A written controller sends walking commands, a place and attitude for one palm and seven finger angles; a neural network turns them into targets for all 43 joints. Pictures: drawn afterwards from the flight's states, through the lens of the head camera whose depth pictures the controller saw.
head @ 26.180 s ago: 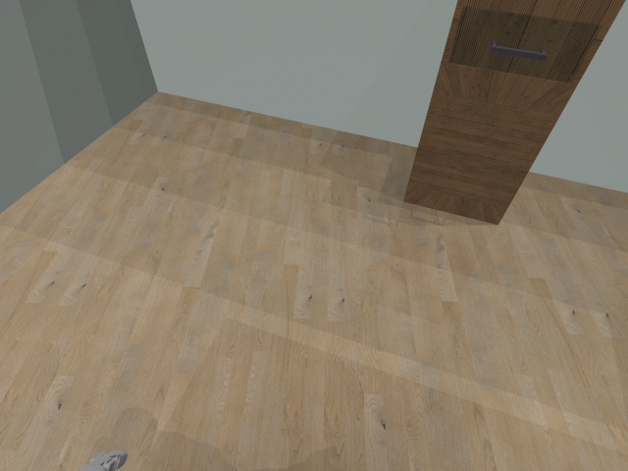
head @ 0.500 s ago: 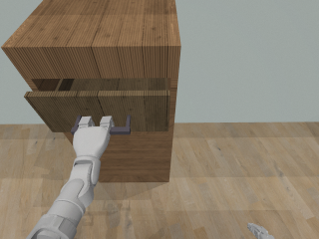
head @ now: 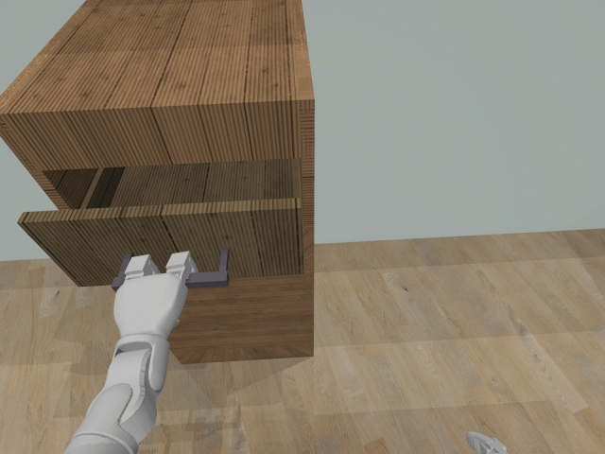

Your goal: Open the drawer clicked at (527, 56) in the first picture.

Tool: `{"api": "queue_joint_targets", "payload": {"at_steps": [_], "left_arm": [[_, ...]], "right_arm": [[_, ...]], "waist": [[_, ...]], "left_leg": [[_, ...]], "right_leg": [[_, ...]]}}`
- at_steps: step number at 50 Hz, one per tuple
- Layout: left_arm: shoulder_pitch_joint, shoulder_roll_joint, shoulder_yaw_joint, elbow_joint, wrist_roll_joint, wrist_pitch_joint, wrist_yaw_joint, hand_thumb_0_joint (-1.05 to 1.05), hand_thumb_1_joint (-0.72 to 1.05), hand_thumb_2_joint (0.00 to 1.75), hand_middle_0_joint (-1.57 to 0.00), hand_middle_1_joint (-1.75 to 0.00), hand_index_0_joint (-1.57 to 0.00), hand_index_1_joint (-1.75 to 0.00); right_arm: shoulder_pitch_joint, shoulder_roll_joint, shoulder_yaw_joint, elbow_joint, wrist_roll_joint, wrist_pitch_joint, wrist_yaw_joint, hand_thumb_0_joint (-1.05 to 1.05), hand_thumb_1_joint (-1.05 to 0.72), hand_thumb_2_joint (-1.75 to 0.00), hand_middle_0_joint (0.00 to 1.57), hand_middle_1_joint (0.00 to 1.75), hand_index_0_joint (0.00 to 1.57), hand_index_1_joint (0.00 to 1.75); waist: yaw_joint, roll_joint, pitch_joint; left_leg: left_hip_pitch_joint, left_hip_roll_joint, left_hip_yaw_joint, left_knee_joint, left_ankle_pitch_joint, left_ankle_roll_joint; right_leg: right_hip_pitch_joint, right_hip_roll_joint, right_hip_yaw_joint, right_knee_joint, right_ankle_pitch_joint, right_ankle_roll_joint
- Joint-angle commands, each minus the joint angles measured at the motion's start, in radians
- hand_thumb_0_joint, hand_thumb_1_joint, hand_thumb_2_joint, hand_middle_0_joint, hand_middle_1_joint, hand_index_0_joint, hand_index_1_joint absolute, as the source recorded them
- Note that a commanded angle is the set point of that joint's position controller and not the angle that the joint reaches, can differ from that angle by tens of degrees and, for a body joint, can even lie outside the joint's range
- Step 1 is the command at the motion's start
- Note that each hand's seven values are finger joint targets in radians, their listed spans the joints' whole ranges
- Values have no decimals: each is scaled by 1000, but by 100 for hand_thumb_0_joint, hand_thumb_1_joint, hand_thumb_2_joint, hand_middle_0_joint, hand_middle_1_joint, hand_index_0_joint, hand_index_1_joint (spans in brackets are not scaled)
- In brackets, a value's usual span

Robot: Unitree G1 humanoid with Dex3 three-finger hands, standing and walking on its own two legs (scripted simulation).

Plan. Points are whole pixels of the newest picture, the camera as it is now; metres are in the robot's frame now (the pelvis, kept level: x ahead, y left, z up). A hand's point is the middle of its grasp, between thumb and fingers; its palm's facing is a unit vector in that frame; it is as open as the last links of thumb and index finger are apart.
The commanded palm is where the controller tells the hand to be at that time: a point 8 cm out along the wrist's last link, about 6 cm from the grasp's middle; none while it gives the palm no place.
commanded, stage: pull the drawer open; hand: left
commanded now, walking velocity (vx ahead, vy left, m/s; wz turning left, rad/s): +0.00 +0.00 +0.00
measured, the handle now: (174, 269) +0.38 +0.21 +0.02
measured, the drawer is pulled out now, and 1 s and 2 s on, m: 0.10 0.30 0.30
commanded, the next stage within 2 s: open the thumb to release the handle in 1.06 s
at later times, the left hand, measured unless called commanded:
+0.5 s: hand (155, 400) +0.20 +0.20 -0.01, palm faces +0.01 -0.14 -0.99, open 5.6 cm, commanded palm +0.15 +0.20 +0.05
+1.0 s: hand out of the picture +0.11 +0.19 +0.00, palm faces -0.04 -0.14 -0.99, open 5.7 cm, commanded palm +0.04 +0.19 +0.05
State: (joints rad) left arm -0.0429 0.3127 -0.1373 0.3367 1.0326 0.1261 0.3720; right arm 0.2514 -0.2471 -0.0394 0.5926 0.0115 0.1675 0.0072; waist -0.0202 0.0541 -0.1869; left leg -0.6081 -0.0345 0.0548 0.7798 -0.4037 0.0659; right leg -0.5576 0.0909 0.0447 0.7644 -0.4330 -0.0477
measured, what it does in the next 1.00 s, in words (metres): stands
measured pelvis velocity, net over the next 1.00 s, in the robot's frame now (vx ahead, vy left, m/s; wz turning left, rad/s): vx -0.01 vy -0.03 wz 0.00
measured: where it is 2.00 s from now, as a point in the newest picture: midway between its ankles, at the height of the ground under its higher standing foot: outside the picture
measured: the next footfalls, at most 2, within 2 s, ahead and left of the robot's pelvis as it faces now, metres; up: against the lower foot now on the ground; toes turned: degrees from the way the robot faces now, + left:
none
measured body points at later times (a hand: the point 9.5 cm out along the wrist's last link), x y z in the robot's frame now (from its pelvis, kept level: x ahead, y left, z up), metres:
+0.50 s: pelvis +0.00 -0.01 -0.01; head +0.02 -0.04 +0.44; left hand +0.19 +0.20 +0.05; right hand +0.24 -0.21 -0.09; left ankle -0.02 +0.08 -0.71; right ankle -0.04 -0.10 -0.71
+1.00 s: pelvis -0.01 -0.03 -0.02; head +0.02 -0.06 +0.42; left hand +0.11 +0.19 +0.05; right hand +0.20 -0.24 -0.12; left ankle -0.02 +0.08 -0.71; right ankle -0.04 -0.10 -0.71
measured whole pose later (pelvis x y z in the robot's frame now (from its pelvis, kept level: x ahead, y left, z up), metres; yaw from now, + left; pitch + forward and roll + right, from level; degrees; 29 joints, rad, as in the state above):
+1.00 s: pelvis -0.01 -0.03 -0.02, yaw +0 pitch +12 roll +2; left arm 0.78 0.35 -0.04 -0.26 1.02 -0.09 0.48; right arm 0.13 -0.24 0.00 0.51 -0.05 0.11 0.08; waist 0.06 0.04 -0.17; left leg -0.69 -0.02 0.06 0.94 -0.47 0.03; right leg -0.66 0.10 0.04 0.97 -0.52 -0.09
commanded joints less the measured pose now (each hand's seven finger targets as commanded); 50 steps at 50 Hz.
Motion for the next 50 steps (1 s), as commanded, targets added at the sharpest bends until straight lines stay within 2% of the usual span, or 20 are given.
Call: {"api": "queue_joint_targets", "payload": {"at_steps": [1,8,10,16,18,19,23,30,32,33,36,40,41,42,43,46,47,48,49,50], "left_arm": [[89,98,50,-273,-14,-8,47,0,90,90,-40,-135,-40,-135],[313,92,56,-408,-11,12,79,0,90,90,-40,-135,-40,-135],[353,96,63,-422,-8,12,84,0,90,90,-40,-135,-40,-135],[415,93,55,-488,7,-1,90,0,90,90,-40,-135,-40,-135],[459,71,32,-498,10,-8,88,0,90,90,-40,-135,-40,-135],[495,91,57,-507,9,-17,87,0,90,90,-40,-135,-40,-135],[549,77,36,-549,12,-39,78,0,90,90,-40,-135,-40,-135],[769,114,94,-614,-1,-97,83,0,90,90,-40,-135,-40,-135],[797,138,118,-666,2,-117,93,0,90,90,-40,-135,-40,-135],[867,113,104,-668,-7,-124,96,0,90,90,-40,-135,-40,-135],[922,153,158,-690,-13,-144,119,0,90,90,-40,-135,-40,-135],[984,136,153,-720,-6,-166,144,0,90,90,-40,-135,-40,-135],[988,170,198,-723,-9,-171,155,0,90,90,-40,-135,-40,-135],[1003,174,198,-736,-4,-176,160,0,90,90,-40,-135,-40,-135],[1038,151,186,-724,-4,-182,162,0,90,90,-40,-135,-40,-135],[1073,185,232,-742,-15,-202,169,0,90,90,-40,-135,-40,-135],[1115,180,234,-740,-18,-207,168,0,90,90,-40,-135,-40,-135],[1146,156,214,-729,-25,-209,162,0,90,90,-40,-135,-40,-135],[1136,178,235,-739,-26,-212,162,0,90,90,-40,-135,-40,-135],[1154,160,217,-754,-32,-208,161,0,90,90,-40,-135,-40,-135]], "right_arm": [[-141,-108,-41,-165,1,-55,9,0,-90,-90,20,30,20,30],[-184,-95,-30,-181,-1,-73,26,0,-90,-90,20,30,20,30],[-201,-93,-23,-185,-2,-76,27,0,-90,-90,20,30,20,30],[-233,-84,-10,-198,-6,-79,31,0,-90,-90,20,30,20,30],[-238,-74,-7,-201,-9,-83,36,0,-90,-90,20,30,20,30],[-246,-74,0,-205,-7,-85,38,0,-90,-90,20,30,20,30],[-256,-68,7,-216,-14,-86,44,0,-90,-90,20,30,20,30],[-265,-62,20,-232,-20,-101,55,0,-90,-90,20,30,20,30],[-273,-67,22,-237,-28,-101,62,0,-90,-90,20,30,20,30],[-265,-62,18,-243,-27,-104,65,0,-90,-90,20,30,20,30],[-269,-73,18,-248,-30,-102,68,0,-90,-90,20,30,20,30],[-265,-76,10,-254,-45,-101,76,0,-90,-90,20,30,20,30],[-268,-78,9,-256,-43,-100,71,0,-90,-90,20,30,20,30],[-266,-78,12,-261,-53,-101,74,0,-90,-90,20,30,20,30],[-263,-71,7,-259,-52,-104,72,0,-90,-90,20,30,20,30],[-263,-75,3,-265,-55,-105,66,0,-90,-90,20,30,20,30],[-262,-69,8,-270,-57,-108,69,0,-90,-90,20,30,20,30],[-269,-64,6,-267,-52,-108,66,0,-90,-90,20,30,20,30],[-275,-69,6,-266,-53,-105,69,0,-90,-90,20,30,20,30],[-272,-69,5,-275,-53,-105,68,0,-90,-90,20,30,20,30]], "waist": [[63,-59,-215],[78,-57,-185],[78,-76,-165],[86,-46,-142],[86,-71,-139],[100,-81,-151],[95,-81,-111],[124,-82,-92],[134,-52,-114],[133,-66,-96],[136,-58,-86],[130,-67,-73],[134,-64,-88],[143,-70,-108],[135,-70,-79],[141,-91,-106],[156,-90,-112],[151,-88,-81],[158,-86,-88],[157,-69,-89]], "left_leg": [[221,19,-73,-48,507,-29],[236,19,-80,-34,532,-36],[223,14,-81,-32,507,-37],[245,16,-88,-26,508,-40],[247,14,-86,-15,507,-36],[239,10,-86,-13,506,-38],[220,4,-85,-6,457,-34],[167,-9,-76,16,405,-34],[168,-12,-75,29,410,-34],[159,-9,-76,35,414,-33],[124,-12,-76,47,381,-35],[104,-19,-77,78,318,-33],[94,-17,-79,81,316,-33],[106,-26,-78,99,300,-36],[85,-23,-79,97,288,-33],[68,-26,-80,115,274,-35],[72,-31,-75,122,269,-37],[49,-29,-73,120,256,-34],[51,-31,-74,123,254,-38],[44,-29,-71,122,249,-35]], "right_leg": [[118,-25,10,-62,507,-6],[110,-24,11,-38,527,-4],[107,-24,18,-35,531,-3],[79,-21,20,-30,491,-9],[76,-24,20,-25,506,-3],[84,-23,26,-19,514,-3],[73,-26,37,-21,504,-3],[90,-33,60,-5,541,-3],[85,-37,81,5,560,-8],[85,-38,71,8,568,-5],[74,-40,85,13,564,-11],[10,-41,96,25,498,-14],[22,-39,103,26,501,-18],[-9,-43,128,28,472,-19],[-6,-41,109,33,470,-19],[-12,-45,131,35,469,-20],[-19,-50,141,36,458,-18],[-6,-51,130,33,474,-16],[-23,-49,146,33,449,-19],[-10,-53,133,36,449,-17]]}}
